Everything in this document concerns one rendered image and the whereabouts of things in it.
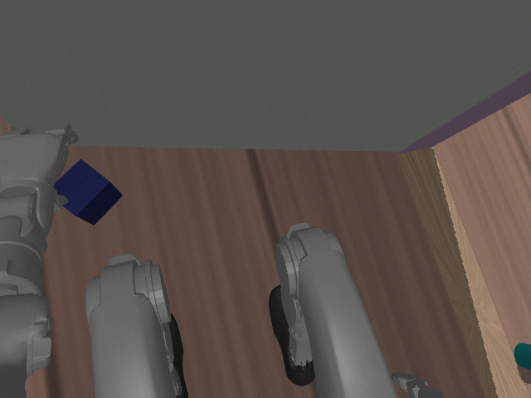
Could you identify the left robot foot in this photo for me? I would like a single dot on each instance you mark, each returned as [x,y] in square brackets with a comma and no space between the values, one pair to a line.
[178,358]

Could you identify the right robot hand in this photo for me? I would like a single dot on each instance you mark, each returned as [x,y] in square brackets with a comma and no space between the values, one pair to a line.
[414,385]

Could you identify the right robot foot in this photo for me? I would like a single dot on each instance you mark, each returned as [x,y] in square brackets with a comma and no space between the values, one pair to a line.
[299,375]

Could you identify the left robot arm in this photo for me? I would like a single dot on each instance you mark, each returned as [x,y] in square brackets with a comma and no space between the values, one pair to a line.
[26,215]

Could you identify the left robot hand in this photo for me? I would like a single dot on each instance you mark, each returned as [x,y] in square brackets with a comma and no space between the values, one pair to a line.
[39,157]

